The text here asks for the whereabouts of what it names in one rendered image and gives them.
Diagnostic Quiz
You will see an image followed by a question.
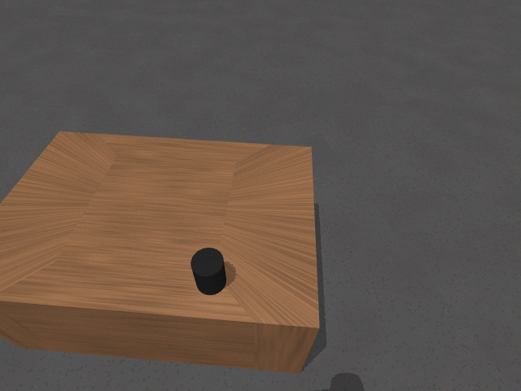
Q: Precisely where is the can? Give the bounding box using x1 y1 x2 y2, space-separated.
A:
190 248 226 295

